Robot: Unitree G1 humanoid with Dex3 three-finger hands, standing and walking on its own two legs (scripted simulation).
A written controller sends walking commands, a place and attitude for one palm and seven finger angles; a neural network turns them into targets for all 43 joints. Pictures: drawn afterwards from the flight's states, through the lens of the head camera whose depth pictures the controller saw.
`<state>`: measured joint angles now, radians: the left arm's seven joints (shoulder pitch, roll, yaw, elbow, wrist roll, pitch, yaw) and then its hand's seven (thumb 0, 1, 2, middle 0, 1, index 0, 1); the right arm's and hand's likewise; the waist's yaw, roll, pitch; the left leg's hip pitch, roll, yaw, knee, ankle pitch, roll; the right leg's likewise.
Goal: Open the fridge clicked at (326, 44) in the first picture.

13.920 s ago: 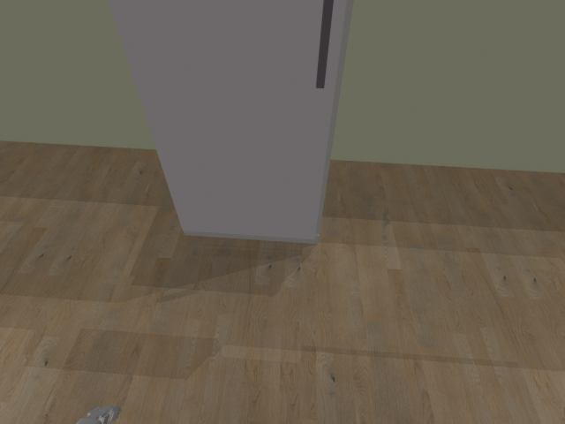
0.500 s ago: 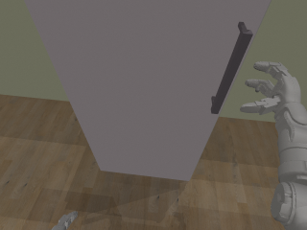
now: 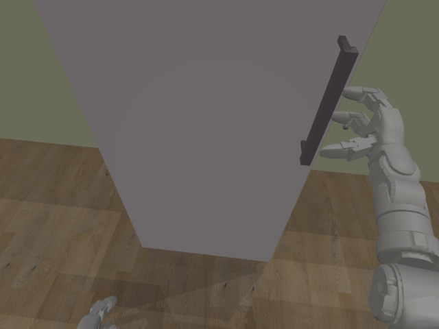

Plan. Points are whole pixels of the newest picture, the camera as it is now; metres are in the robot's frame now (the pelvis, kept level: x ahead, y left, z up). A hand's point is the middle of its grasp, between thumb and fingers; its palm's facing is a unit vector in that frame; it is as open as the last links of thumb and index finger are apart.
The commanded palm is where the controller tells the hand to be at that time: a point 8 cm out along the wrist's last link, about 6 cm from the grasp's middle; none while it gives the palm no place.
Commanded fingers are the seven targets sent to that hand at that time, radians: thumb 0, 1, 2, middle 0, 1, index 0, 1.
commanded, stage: feel for the door with the fingertips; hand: right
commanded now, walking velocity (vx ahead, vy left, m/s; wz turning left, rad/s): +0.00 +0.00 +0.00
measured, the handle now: (321, 109) +0.49 -0.14 +0.17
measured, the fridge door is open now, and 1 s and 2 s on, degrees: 0 0 0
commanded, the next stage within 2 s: slide the fingers in behind the handle in 0.32 s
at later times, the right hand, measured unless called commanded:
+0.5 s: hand (348, 120) +0.45 -0.18 +0.17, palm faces +0.05 +1.00 +0.01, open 13.7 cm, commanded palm +0.43 -0.23 +0.17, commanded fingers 0.00 0.50 -0.30 0.30 1.20 0.30 1.20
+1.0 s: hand (333, 123) +0.45 -0.16 +0.17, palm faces +0.03 +1.00 +0.02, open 14.0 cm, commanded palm +0.42 -0.21 +0.17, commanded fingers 0.00 0.50 -0.30 0.30 1.20 0.30 1.20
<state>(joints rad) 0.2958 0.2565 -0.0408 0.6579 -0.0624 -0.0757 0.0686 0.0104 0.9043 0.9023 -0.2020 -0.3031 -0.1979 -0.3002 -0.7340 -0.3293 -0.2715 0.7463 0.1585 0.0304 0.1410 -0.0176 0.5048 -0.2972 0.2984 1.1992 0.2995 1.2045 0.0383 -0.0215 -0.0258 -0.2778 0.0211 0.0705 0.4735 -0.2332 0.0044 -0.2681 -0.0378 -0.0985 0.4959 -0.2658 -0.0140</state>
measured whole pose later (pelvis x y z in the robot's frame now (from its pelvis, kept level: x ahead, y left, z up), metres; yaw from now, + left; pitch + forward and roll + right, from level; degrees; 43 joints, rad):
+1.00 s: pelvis -0.01 +0.00 +0.00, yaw +0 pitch +4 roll +0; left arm 0.32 0.26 -0.04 0.67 -0.05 -0.11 0.05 0.01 0.90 0.90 -0.20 -0.30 -0.20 -0.30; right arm -0.82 -0.31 -0.27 0.88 0.14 -0.05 0.12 -0.02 0.51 -0.30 0.31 1.21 0.30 1.21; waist 0.05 -0.02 -0.03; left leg -0.34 0.03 0.07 0.51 -0.24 0.00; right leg -0.33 -0.04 -0.10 0.53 -0.27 -0.02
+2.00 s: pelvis -0.01 +0.00 +0.00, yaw +0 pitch +2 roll +0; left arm 0.32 0.26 -0.03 0.70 -0.05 -0.08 0.06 0.01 0.90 0.90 -0.20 -0.30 -0.20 -0.30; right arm -0.83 -0.26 -0.23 0.87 0.14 -0.03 0.06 -0.02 0.50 -0.30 0.30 1.20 0.30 1.20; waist 0.05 -0.02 -0.02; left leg -0.31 0.02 0.07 0.48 -0.22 0.01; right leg -0.29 -0.04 -0.09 0.50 -0.25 -0.01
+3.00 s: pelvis -0.01 +0.00 +0.00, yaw +0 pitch +2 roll +0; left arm 0.29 0.25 -0.04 0.68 -0.05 -0.07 0.06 0.01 0.90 0.90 -0.20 -0.30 -0.20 -0.30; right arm -0.81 -0.24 -0.20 0.80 0.14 0.00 0.05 0.00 -0.62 -0.78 0.42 1.36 0.42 1.37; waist 0.04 -0.02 -0.03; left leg -0.29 0.02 0.07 0.47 -0.22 0.01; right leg -0.28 -0.03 -0.09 0.49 -0.25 -0.01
